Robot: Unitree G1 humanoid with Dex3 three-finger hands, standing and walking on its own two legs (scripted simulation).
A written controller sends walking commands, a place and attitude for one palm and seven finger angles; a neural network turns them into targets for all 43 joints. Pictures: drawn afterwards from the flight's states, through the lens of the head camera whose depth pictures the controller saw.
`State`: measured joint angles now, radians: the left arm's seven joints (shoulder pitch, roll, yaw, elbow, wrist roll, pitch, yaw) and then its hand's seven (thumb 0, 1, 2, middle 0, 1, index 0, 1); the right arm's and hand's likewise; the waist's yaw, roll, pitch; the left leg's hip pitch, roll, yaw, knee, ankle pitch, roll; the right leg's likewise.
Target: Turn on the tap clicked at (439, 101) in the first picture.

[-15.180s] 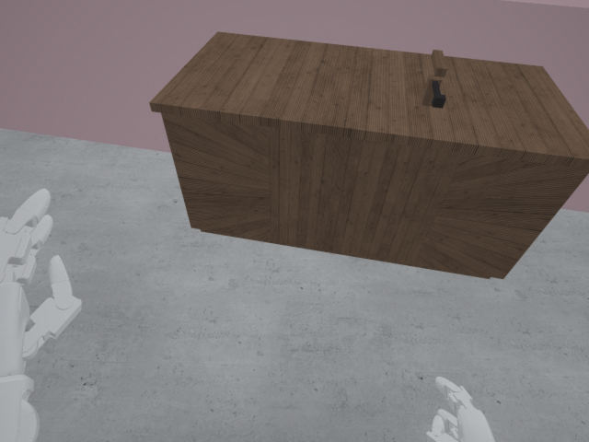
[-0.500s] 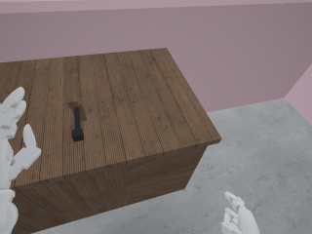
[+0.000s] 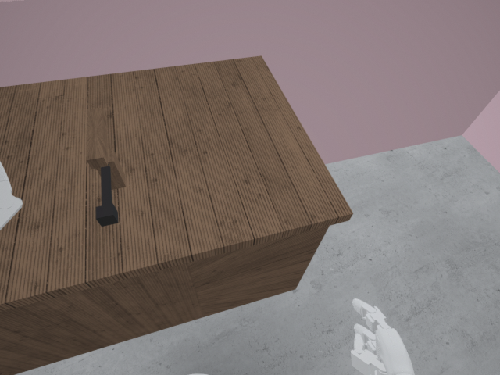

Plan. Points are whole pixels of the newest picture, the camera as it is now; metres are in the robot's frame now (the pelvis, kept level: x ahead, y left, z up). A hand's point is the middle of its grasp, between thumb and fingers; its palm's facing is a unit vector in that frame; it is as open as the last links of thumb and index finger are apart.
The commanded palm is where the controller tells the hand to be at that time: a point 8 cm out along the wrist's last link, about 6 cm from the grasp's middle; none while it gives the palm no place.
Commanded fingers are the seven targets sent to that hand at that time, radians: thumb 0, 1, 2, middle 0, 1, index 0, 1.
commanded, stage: come to a stop and stand still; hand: left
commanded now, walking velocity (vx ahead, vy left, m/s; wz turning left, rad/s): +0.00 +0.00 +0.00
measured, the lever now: (107, 215) +0.34 +0.29 +0.00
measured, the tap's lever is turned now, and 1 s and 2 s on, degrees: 0 0 0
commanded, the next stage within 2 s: look again from close up in 0.52 s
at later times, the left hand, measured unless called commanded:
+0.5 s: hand (42, 238) +0.22 +0.26 +0.16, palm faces +0.39 -0.82 -0.42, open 7.4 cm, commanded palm +0.16 +0.29 +0.18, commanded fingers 0.00 0.90 0.90 -0.20 -0.30 -0.20 -0.30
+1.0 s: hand (33, 248) +0.21 +0.26 +0.16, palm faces +0.38 -0.84 -0.38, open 7.4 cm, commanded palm +0.15 +0.30 +0.18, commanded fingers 0.00 0.90 0.90 -0.20 -0.30 -0.20 -0.30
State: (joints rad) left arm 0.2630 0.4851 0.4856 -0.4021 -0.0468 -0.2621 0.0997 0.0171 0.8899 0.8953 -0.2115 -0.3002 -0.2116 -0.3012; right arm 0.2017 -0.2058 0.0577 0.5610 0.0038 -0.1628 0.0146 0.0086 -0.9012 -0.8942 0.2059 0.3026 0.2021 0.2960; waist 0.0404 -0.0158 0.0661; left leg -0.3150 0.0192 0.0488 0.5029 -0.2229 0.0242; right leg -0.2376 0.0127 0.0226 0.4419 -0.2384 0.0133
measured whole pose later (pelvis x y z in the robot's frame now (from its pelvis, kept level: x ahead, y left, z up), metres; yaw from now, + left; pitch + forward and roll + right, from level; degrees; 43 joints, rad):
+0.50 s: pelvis +0.00 +0.01 +0.00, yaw +0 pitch +0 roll -2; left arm 0.42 0.36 0.38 -0.48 -0.02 -0.18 0.10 0.02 0.89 0.89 -0.22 -0.30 -0.22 -0.30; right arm 0.17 -0.21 0.02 0.56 0.01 -0.11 -0.02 0.01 -0.90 -0.89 0.20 0.30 0.20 0.30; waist 0.03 0.01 0.08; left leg -0.29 0.02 0.05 0.53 -0.25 0.04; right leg -0.19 0.01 0.02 0.43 -0.24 0.03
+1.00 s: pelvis -0.01 +0.02 +0.00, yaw +0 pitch -1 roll -2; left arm 0.42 0.36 0.35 -0.47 -0.04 -0.18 0.10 0.02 0.89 0.89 -0.21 -0.30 -0.21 -0.30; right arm 0.21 -0.21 0.02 0.58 0.02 -0.11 -0.03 0.01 -0.90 -0.89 0.20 0.30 0.20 0.30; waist 0.02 0.00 0.07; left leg -0.26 0.01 0.06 0.50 -0.22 0.05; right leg -0.17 0.00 0.03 0.40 -0.21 0.04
